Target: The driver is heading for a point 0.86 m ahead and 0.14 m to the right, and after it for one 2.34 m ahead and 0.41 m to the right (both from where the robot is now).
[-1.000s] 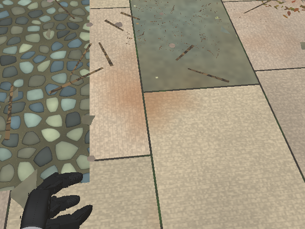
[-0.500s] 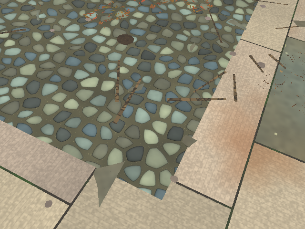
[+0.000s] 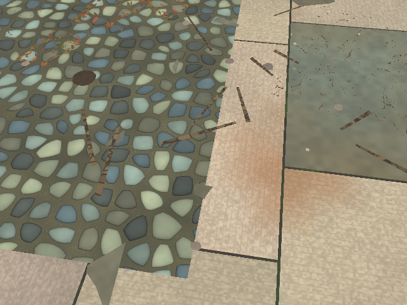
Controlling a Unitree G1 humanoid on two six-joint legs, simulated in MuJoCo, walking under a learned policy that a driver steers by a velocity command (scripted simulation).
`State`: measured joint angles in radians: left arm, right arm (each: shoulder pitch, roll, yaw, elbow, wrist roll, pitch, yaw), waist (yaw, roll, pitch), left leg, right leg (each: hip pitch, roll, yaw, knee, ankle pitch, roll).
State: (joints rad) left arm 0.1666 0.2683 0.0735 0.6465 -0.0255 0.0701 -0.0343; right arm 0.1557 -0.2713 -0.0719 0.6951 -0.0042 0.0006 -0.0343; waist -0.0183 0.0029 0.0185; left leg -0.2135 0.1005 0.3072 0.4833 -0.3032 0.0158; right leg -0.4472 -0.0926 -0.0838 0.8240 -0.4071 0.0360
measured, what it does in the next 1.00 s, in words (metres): walks ahead, turning right: right foot, then left foot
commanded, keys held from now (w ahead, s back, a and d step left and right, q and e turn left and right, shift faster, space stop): e+shift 0.48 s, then shift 0.02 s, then q+shift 0.50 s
